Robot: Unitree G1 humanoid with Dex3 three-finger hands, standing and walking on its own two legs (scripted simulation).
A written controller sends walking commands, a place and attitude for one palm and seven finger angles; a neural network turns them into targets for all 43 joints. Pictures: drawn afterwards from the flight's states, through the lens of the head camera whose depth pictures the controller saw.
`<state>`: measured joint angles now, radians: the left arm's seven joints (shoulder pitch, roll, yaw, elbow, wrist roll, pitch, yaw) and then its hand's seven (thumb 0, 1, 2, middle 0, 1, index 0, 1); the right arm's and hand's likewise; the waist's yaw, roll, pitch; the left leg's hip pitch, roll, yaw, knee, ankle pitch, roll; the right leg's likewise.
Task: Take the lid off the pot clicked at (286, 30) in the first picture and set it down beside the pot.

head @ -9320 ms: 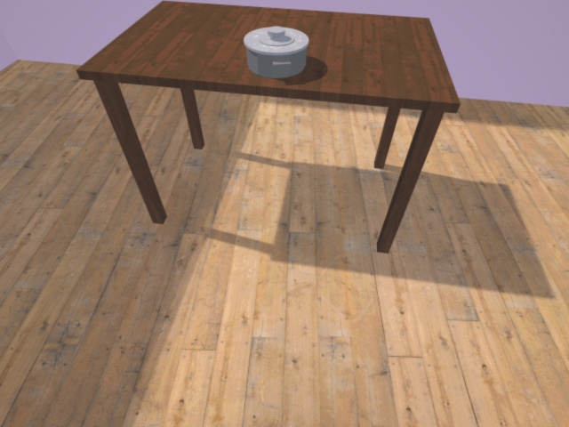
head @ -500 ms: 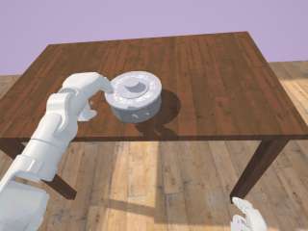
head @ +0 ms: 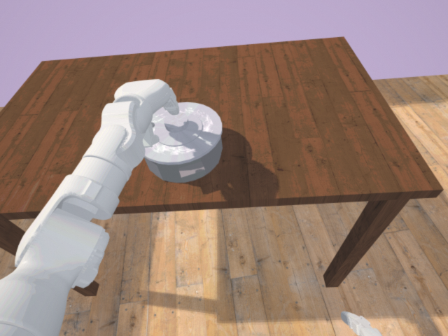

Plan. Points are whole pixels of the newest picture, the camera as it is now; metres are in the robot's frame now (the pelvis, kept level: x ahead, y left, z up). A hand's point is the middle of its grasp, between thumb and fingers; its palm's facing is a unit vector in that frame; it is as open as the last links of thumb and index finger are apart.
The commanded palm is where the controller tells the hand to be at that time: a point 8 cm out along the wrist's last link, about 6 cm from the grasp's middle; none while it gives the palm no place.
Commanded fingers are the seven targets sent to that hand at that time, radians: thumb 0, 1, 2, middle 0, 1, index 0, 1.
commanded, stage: move the open hand above the knob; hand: left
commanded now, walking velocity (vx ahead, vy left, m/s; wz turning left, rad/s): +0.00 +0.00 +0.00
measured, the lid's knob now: (176, 122) +0.54 +0.10 +0.09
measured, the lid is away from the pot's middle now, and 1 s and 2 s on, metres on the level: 0.00 0.00 0.00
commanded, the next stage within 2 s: lower the open fingers around the knob in 1.02 s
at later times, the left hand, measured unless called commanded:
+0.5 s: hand (168, 105) +0.50 +0.10 +0.16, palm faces -0.28 -0.05 -0.96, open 10.1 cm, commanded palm +0.50 +0.11 +0.22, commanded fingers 0.00 -0.32 1.51 -0.85 -0.08 -0.85 -0.08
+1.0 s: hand (168, 106) +0.50 +0.10 +0.16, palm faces -0.27 -0.06 -0.96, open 10.1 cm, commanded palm +0.49 +0.11 +0.22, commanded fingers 0.00 -0.32 1.51 -0.85 -0.08 -0.85 -0.08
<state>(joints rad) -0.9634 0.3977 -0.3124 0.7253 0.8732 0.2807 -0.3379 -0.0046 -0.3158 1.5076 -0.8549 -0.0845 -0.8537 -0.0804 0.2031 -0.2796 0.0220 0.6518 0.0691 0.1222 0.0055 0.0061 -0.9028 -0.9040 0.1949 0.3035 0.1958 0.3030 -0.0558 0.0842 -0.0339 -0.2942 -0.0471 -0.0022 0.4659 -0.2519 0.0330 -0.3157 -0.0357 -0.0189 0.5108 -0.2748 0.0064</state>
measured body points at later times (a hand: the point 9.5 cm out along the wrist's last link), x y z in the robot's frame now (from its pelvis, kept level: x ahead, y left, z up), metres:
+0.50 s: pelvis +0.01 +0.01 +0.00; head +0.05 -0.03 +0.45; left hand +0.51 +0.10 +0.21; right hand +0.05 -0.26 -0.14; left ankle -0.01 +0.10 -0.74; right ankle -0.01 -0.12 -0.74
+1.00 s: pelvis +0.01 +0.00 +0.00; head +0.04 -0.03 +0.45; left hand +0.50 +0.10 +0.21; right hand +0.08 -0.25 -0.14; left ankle -0.01 +0.10 -0.74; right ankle -0.01 -0.12 -0.74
